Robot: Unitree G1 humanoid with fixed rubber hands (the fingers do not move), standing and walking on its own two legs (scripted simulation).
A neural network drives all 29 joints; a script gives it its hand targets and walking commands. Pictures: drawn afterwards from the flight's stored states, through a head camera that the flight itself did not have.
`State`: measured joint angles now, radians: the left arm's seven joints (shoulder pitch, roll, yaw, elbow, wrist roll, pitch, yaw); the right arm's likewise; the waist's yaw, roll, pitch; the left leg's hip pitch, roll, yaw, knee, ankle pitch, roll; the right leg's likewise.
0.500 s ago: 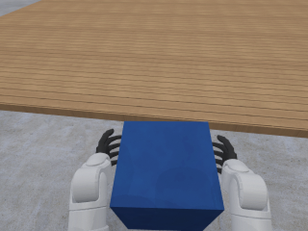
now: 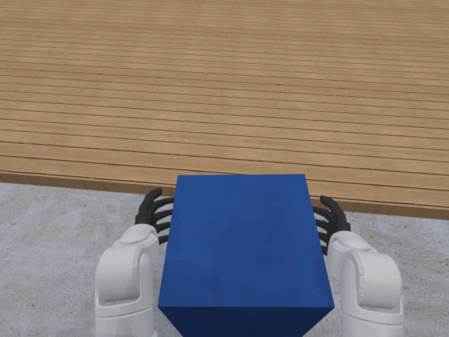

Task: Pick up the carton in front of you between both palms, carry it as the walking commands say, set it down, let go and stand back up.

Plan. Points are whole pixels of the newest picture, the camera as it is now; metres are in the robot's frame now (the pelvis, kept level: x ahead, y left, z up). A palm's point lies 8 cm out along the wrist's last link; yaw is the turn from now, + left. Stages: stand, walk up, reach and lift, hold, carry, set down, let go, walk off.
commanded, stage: carry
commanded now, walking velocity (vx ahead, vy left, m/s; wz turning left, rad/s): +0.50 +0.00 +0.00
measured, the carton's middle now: (241, 262) +0.27 -0.01 +0.00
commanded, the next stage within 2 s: none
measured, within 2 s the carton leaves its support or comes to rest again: neither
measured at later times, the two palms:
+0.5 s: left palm (171, 118) +0.59 +0.14 +0.07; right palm (293, 115) +0.62 -0.16 +0.06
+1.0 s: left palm (167, 26) +0.99 +0.19 +0.14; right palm (260, 28) +0.99 -0.11 +0.13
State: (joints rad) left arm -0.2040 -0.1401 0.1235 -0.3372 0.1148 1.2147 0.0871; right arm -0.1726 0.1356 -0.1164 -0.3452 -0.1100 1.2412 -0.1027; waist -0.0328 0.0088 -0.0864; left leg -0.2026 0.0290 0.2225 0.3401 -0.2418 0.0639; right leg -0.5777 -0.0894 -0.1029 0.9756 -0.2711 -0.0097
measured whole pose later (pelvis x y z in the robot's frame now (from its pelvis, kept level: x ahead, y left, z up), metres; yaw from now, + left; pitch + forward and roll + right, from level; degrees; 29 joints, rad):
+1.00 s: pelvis +0.58 +0.02 -0.02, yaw +3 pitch +5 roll +0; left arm -0.93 0.05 0.27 0.02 0.04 1.30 0.14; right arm -0.90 -0.02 -0.26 -0.01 -0.03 1.33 -0.17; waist -0.01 -0.03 0.12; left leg -0.43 0.00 0.21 0.55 -0.20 0.10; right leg -0.41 -0.03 -0.05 0.58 -0.22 -0.01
